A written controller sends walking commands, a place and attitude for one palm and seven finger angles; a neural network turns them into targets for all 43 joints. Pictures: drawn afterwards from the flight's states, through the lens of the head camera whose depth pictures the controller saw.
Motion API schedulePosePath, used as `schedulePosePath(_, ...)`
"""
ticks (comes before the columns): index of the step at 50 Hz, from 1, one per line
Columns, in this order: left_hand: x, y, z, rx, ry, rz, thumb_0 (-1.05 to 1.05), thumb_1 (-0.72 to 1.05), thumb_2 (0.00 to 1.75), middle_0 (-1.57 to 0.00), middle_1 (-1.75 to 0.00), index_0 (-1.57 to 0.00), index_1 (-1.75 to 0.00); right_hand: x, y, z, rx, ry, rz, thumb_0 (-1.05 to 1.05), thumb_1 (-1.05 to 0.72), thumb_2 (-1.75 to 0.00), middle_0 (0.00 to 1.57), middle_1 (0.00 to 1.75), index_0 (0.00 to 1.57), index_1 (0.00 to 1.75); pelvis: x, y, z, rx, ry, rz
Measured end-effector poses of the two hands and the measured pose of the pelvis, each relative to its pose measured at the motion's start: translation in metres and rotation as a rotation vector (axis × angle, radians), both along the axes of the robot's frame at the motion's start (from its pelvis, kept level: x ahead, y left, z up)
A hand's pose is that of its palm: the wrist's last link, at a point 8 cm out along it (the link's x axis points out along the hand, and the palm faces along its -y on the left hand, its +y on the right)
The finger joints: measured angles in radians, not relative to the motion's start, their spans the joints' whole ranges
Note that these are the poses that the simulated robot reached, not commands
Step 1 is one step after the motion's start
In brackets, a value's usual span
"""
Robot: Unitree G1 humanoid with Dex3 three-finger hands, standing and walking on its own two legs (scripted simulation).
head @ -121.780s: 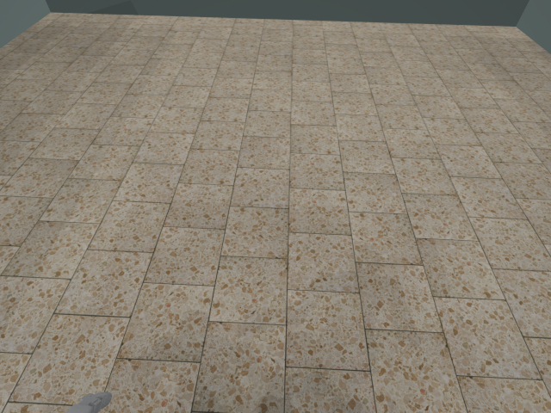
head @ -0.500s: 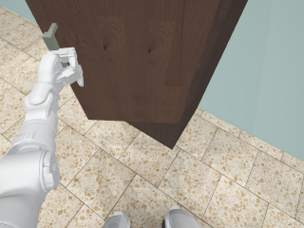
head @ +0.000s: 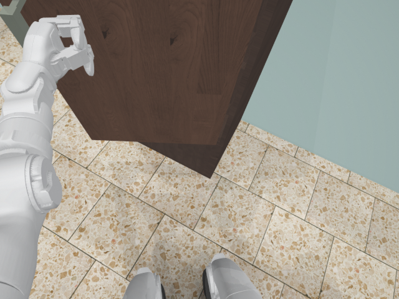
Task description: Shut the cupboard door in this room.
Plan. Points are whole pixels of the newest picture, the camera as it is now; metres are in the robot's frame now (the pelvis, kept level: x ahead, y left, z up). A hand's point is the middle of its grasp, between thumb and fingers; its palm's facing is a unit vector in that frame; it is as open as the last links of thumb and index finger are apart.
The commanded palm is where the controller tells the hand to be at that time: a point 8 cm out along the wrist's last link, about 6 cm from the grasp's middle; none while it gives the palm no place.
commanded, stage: push the door shut along its arc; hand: left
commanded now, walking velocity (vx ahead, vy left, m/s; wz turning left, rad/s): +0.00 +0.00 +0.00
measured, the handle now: (37, 42) +0.59 +0.22 +0.11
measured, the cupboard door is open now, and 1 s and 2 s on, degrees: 27 11 11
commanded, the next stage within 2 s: pull the fist back off the door in 0.66 s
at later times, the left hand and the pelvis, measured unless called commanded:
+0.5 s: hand (94, 36) +0.59 +0.12 +0.13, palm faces -0.33 -0.95 -0.01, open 3.3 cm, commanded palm +0.60 +0.14 +0.12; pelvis +0.01 +0.01 -0.01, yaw +0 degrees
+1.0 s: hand (109, 28) +0.63 +0.09 +0.11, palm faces +0.15 -0.99 -0.02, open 3.2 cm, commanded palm +0.59 +0.12 +0.12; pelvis +0.02 +0.00 -0.02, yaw -1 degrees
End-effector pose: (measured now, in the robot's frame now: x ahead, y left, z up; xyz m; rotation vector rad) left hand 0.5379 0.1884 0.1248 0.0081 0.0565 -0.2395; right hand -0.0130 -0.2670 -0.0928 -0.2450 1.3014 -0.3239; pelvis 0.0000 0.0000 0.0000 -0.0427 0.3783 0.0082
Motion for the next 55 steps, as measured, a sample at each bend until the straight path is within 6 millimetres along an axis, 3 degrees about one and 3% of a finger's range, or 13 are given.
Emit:
schedulePosePath(13, 0.028, -0.002, 0.000, 0.017, 0.003, -0.051, 0.00, 0.89, 0.91, -1.30, -1.49, -1.30, -1.50, -0.029, 0.008, 0.000, -0.009, 0.107, -0.034, 0.01, -0.90, -0.90, 0.20, 0.30, 0.20, 0.30, 0.003, 0.003, -0.007, -0.013, 0.051, -0.001)
schedulePosePath(23, 0.042, -0.011, 0.002, 0.007, 0.020, -0.088, 0.02, 0.94, 0.95, -1.30, -1.49, -1.30, -1.50, -0.033, 0.013, 0.002, -0.023, 0.135, -0.035, 0.01, -0.90, -0.90, 0.21, 0.30, 0.20, 0.30, 0.006, 0.007, -0.010, -0.024, 0.072, 0.008)
schedulePosePath(39, 0.071, -0.044, 0.003, 0.015, 0.005, -0.139, 0.03, 0.98, 0.97, -1.30, -1.49, -1.30, -1.50, -0.044, 0.021, -0.008, -0.014, 0.174, -0.061, 0.00, -0.90, -0.90, 0.21, 0.30, 0.20, 0.30, 0.008, 0.007, -0.022, -0.029, 0.125, 0.006)
schedulePosePath(44, 0.078, -0.043, -0.007, -0.126, 0.042, 0.153, 0.03, 0.92, 0.94, -1.30, -1.49, -1.30, -1.50, -0.047, 0.030, -0.010, 0.054, 0.193, -0.032, 0.00, -0.90, -0.90, 0.20, 0.30, 0.20, 0.30, 0.011, 0.005, -0.023, -0.029, 0.147, 0.003)
schedulePosePath(48, 0.069, -0.042, -0.013, -0.041, -0.005, 0.360, 0.03, 0.90, 0.92, -1.29, -1.49, -1.30, -1.50, -0.046, 0.040, -0.010, 0.133, 0.199, -0.005, 0.01, -0.90, -0.90, 0.20, 0.30, 0.20, 0.30, 0.015, 0.002, -0.018, -0.021, 0.147, -0.004)
schedulePosePath(55, 0.048, -0.055, -0.017, 0.040, -0.004, 0.338, 0.02, 0.90, 0.90, -1.29, -1.49, -1.30, -1.50, -0.039, 0.041, -0.004, 0.183, 0.191, -0.030, 0.01, -0.90, -0.90, 0.20, 0.30, 0.20, 0.30, 0.021, -0.004, -0.003, -0.007, 0.090, -0.006)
